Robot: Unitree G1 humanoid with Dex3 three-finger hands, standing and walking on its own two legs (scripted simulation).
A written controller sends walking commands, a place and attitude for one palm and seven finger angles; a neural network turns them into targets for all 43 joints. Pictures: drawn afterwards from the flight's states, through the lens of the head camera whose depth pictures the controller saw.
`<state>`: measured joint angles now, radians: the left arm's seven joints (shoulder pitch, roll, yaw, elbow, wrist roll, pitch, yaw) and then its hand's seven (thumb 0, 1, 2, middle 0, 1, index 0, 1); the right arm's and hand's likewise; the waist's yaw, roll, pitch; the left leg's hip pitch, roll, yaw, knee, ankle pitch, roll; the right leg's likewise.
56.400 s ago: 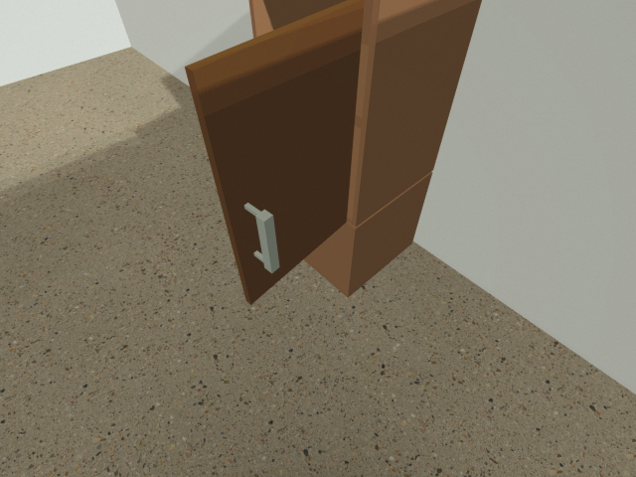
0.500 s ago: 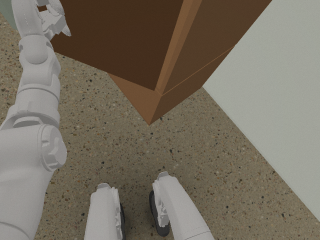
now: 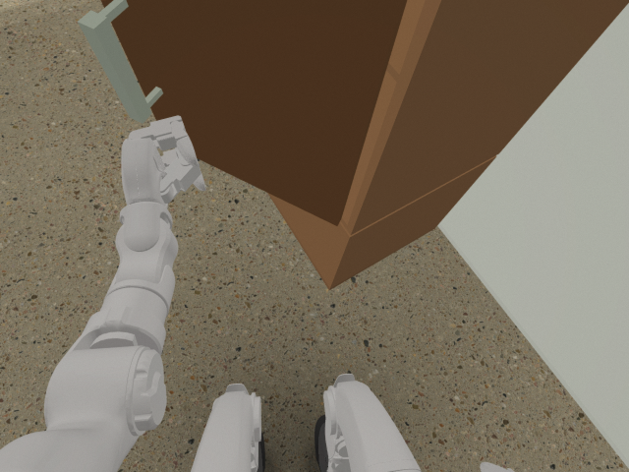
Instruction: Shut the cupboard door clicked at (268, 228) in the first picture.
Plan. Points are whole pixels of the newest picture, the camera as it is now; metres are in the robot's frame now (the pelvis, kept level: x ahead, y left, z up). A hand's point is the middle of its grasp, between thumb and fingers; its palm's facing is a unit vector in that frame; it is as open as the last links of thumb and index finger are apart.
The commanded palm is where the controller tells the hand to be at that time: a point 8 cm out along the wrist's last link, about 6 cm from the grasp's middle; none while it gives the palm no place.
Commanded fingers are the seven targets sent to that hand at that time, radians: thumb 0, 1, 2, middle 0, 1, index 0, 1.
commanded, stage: pull the fist back off the door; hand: left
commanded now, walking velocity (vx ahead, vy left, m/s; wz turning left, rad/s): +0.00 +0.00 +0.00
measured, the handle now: (130, 64) +0.66 +0.21 +0.03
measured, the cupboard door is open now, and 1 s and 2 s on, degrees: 32 32 32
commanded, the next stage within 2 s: draw the hand back to the body in 0.12 s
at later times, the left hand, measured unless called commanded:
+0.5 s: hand (140, 178) +0.43 +0.16 +0.09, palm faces +0.09 -0.99 -0.08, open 3.2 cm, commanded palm +0.39 +0.20 +0.10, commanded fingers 0.00 0.90 0.90 -1.30 -1.50 -1.30 -1.50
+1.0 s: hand out of the picture +0.31 +0.23 +0.21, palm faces +0.17 -0.95 -0.26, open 3.3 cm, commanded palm +0.27 +0.27 +0.22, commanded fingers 0.00 0.90 0.90 -0.78 -0.93 -0.78 -0.93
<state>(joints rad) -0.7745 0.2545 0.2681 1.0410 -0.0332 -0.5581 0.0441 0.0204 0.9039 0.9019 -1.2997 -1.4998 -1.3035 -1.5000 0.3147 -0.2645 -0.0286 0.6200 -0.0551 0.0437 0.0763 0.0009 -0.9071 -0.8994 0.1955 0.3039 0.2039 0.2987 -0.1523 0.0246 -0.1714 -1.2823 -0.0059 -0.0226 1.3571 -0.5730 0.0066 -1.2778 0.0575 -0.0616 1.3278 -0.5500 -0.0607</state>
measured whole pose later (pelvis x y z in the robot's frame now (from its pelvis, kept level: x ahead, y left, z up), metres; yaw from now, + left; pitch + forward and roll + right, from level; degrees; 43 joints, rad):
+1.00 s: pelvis +0.04 +0.03 +0.12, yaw +1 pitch +3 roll -1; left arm 0.13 0.30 0.05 0.00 -0.07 -0.07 0.08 0.02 0.90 0.90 -1.03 -1.21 -1.04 -1.21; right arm 0.20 -0.22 0.04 0.48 0.05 0.05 -0.09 0.01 -0.91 -0.90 0.19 0.30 0.20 0.30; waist 0.02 0.04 -0.08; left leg -0.38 -0.05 -0.01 0.70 -0.38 0.06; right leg -0.37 0.02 -0.01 0.67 -0.36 -0.01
